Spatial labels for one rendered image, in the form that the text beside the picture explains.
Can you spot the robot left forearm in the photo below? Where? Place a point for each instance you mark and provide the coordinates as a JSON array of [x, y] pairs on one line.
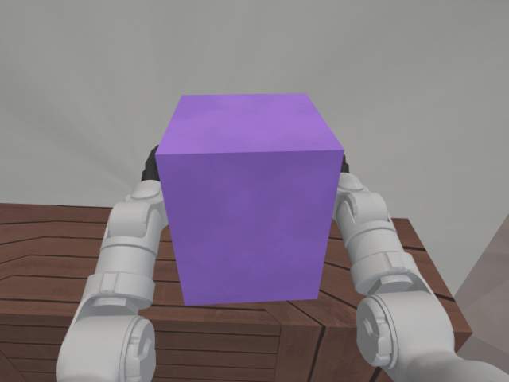
[[122, 283]]

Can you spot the robot left hand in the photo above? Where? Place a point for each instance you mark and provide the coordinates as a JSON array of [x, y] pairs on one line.
[[151, 172]]

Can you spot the robot left upper arm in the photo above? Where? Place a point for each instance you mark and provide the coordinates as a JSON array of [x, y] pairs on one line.
[[109, 349]]

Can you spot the robot right forearm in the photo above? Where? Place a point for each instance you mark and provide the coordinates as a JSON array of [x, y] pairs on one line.
[[379, 263]]

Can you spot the pedestal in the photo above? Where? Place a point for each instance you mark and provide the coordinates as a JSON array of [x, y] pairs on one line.
[[47, 253]]

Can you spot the carton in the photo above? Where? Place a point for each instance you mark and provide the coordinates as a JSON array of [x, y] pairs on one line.
[[249, 183]]

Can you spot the robot right hand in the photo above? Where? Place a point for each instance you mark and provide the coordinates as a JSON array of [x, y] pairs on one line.
[[345, 166]]

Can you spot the robot right upper arm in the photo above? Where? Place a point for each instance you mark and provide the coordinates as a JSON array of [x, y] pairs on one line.
[[408, 335]]

